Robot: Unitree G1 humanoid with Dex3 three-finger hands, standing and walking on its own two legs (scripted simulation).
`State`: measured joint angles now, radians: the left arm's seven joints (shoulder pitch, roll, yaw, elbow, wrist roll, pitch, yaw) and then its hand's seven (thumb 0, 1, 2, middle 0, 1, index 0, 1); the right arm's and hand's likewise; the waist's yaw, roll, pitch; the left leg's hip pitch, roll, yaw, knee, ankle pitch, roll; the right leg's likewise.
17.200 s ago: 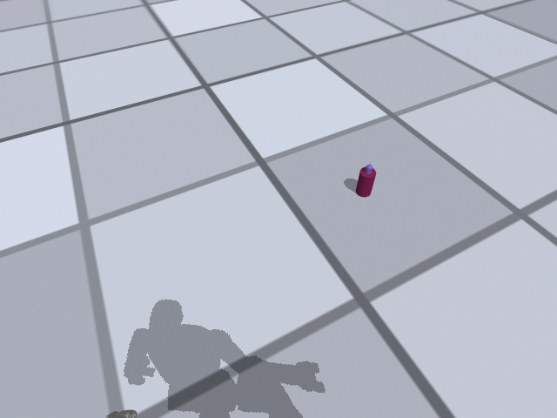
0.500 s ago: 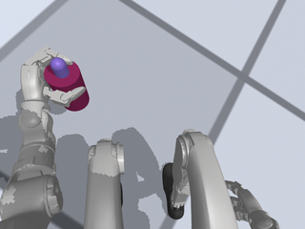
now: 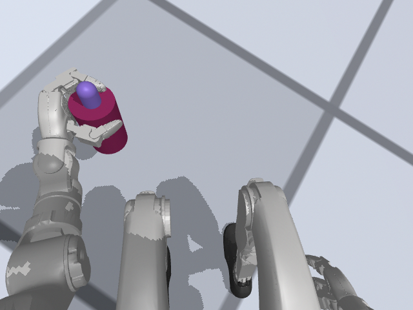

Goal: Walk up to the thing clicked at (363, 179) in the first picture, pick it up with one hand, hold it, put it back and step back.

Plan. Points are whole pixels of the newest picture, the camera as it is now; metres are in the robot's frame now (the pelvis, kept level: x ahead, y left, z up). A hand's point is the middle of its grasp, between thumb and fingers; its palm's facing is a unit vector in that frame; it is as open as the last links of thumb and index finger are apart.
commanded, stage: lift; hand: left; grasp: from the side
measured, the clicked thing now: (99, 116) +0.47 +0.20 -0.06
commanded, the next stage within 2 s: hold in 2.00 s
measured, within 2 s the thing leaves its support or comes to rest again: neither
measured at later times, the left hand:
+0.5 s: hand (66, 90) +0.44 +0.20 +0.09, palm faces +0.04 -1.00 -0.02, open 8.9 cm
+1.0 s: hand out of the picture +0.41 +0.20 +0.26, palm faces +0.08 -1.00 -0.03, open 8.9 cm
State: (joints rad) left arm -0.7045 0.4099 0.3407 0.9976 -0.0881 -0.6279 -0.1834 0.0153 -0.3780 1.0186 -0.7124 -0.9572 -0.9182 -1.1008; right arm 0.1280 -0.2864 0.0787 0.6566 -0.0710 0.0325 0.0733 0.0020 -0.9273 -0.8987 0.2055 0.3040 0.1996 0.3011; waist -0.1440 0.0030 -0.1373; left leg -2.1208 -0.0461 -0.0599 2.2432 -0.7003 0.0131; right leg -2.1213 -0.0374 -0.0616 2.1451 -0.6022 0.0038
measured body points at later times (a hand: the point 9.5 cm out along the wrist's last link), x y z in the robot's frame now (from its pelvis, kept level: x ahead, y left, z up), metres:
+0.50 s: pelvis +0.01 +0.00 +0.08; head +0.19 +0.03 +0.50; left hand +0.43 +0.25 +0.09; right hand +0.17 -0.26 -0.04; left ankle +0.08 +0.11 -0.35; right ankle +0.12 -0.12 -0.35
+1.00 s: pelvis +0.05 +0.00 +0.23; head +0.16 +0.02 +0.66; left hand +0.40 +0.25 +0.27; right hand +0.21 -0.24 +0.12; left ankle +0.08 +0.11 -0.35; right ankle +0.12 -0.12 -0.35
